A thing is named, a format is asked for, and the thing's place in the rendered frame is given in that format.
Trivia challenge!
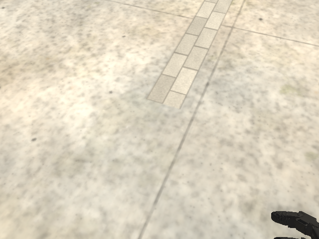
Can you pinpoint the robot right hand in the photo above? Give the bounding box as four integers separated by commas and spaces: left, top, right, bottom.
271, 211, 319, 239

